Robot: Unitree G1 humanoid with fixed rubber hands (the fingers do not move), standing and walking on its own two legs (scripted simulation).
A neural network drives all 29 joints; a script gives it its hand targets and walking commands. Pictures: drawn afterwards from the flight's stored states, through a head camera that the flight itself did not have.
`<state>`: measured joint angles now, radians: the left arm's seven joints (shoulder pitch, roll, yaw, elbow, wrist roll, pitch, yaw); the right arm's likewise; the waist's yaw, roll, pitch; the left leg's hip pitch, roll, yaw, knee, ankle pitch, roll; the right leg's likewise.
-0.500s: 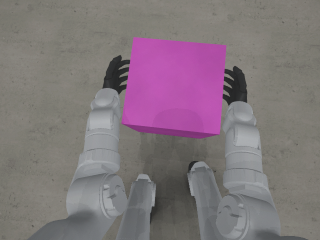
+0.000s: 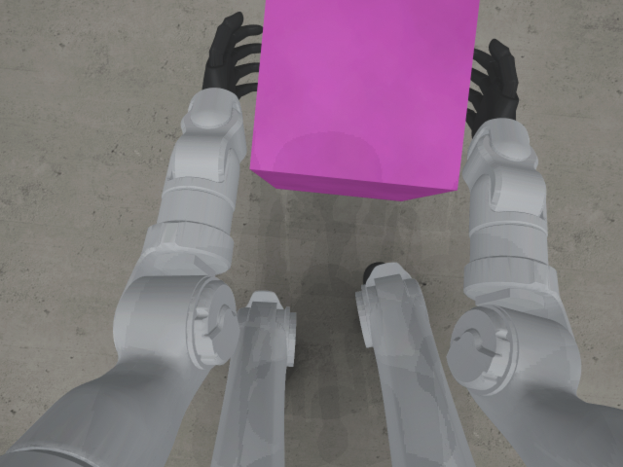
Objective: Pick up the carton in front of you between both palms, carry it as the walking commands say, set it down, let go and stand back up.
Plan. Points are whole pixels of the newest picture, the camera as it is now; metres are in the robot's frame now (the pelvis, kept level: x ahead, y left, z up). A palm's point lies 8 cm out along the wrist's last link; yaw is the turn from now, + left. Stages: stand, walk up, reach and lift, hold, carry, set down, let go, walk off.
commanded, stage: set down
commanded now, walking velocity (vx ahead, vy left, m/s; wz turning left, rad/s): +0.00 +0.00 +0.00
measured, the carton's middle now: (352, 114) +0.50 -0.10 -0.20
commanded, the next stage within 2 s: none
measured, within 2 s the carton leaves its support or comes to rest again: rests again in 1.22 s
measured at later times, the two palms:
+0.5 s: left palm (257, 103) +0.56 +0.03 -0.25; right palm (457, 129) +0.47 -0.26 -0.26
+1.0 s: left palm (259, 111) +0.56 +0.03 -0.29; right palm (453, 134) +0.47 -0.26 -0.28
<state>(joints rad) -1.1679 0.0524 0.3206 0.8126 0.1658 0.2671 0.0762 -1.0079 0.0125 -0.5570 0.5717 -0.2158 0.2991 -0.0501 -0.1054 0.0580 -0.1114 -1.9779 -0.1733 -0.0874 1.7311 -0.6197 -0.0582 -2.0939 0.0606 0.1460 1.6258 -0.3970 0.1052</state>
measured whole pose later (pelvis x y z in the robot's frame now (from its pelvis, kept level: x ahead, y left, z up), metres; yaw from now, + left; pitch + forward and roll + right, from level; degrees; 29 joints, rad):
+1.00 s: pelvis -0.02 +0.00 -0.11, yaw +2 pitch +43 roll -2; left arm -1.59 0.23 0.08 1.12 0.03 0.23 0.14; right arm -1.34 -0.19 -0.58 0.84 -0.14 0.25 0.02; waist -0.19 0.06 0.29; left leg -2.22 -0.21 -0.07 2.14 -0.67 -0.05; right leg -2.29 -0.01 0.09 2.01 -0.48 0.11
